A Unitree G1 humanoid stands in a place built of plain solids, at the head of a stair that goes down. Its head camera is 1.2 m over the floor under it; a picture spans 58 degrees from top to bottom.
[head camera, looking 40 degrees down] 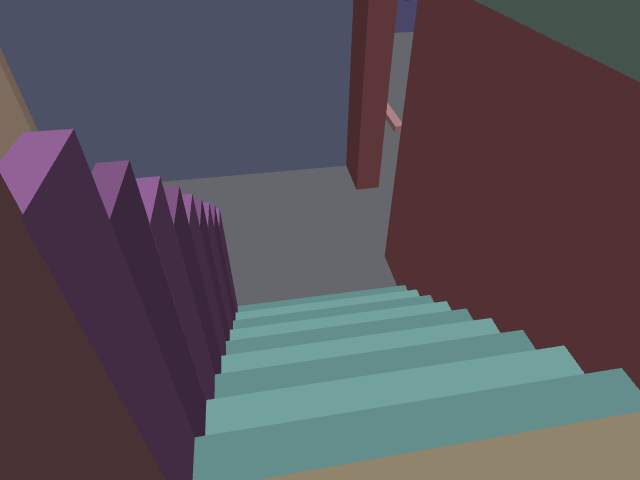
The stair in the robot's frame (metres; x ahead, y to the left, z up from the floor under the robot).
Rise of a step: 0.19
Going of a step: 0.24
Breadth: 1.54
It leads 10 degrees to the left of straight ahead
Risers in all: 10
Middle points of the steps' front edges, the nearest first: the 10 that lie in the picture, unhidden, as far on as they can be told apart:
0.56 -0.39 0.00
0.79 -0.35 -0.19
1.03 -0.31 -0.38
1.27 -0.27 -0.57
1.50 -0.23 -0.76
1.74 -0.19 -0.95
1.98 -0.15 -1.14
2.21 -0.11 -1.33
2.45 -0.07 -1.52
2.69 -0.03 -1.71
